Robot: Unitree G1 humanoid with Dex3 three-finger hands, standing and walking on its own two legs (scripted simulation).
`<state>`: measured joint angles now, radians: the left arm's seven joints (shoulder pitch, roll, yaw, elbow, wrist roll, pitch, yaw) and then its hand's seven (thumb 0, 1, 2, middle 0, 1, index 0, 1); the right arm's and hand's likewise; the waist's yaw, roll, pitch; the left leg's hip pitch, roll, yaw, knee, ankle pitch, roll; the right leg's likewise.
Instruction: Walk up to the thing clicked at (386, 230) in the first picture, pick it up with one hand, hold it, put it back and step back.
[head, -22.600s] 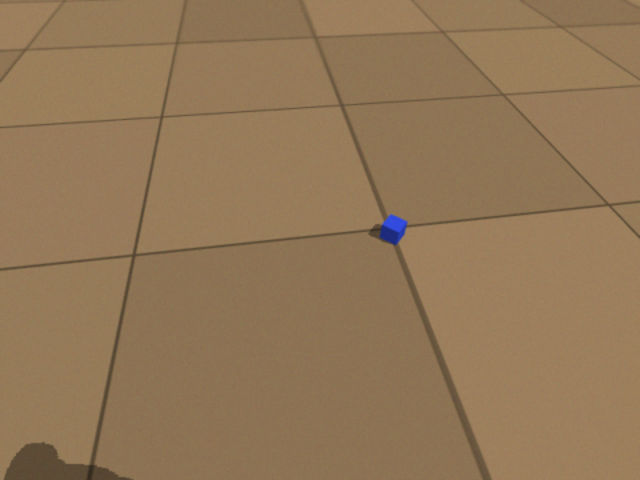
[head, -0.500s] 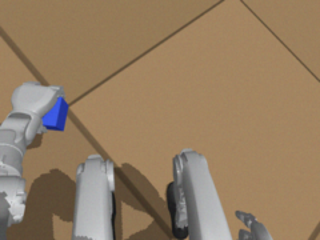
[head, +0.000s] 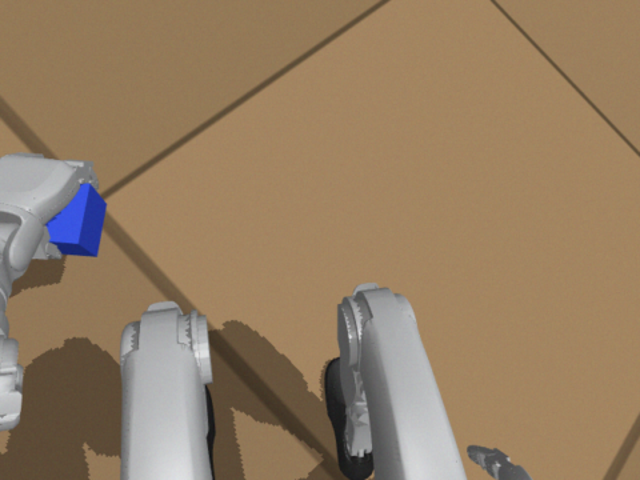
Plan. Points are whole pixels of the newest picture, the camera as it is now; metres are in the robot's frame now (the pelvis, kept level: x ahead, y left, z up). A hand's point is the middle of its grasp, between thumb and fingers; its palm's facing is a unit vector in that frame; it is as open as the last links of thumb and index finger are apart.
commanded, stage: crouch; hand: left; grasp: from above
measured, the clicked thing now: (60, 219) +0.44 +0.30 -0.19
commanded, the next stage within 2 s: lower in 0.30 s
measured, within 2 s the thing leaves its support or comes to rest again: neither
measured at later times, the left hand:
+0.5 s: hand (56, 215) +0.45 +0.30 -0.19, palm faces -0.48 +0.02 -0.88, open 10.8 cm
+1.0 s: hand (72, 226) +0.44 +0.30 -0.25, palm faces -0.48 -0.01 -0.88, open 10.8 cm
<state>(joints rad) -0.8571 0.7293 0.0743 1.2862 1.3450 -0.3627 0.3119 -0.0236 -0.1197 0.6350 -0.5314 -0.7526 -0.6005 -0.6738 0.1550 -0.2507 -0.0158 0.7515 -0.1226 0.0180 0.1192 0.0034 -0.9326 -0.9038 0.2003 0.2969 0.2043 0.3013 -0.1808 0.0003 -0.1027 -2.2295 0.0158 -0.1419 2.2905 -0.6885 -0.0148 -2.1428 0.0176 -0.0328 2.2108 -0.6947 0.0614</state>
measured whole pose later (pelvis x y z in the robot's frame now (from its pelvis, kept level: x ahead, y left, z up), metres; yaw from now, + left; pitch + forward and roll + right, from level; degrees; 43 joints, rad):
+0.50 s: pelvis +0.00 +0.00 -0.03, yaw -1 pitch +34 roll -9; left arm -0.95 0.78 0.06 1.42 1.37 -0.35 0.36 -0.02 -0.12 0.64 -0.54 -0.75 -0.60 -0.67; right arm 0.14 -0.24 0.04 0.76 -0.14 -0.01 0.12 0.00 -0.93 -0.90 0.20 0.30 0.20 0.30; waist -0.22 -0.01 -0.07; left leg -2.32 0.01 -0.16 2.39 -0.68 -0.01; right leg -2.22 0.03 -0.04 2.30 -0.69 0.06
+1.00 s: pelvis +0.00 +0.00 -0.06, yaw -2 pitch +32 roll -10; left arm -0.96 0.87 0.12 1.53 1.44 -0.40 0.47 -0.03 -0.13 0.64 -0.55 -0.74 -0.61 -0.67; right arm 0.10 -0.25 0.09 0.76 -0.19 -0.02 0.14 0.00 -0.93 -0.90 0.20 0.30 0.20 0.30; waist -0.25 -0.06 -0.01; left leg -2.37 0.00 -0.20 2.49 -0.70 -0.03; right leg -2.27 0.04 -0.06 2.39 -0.70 0.06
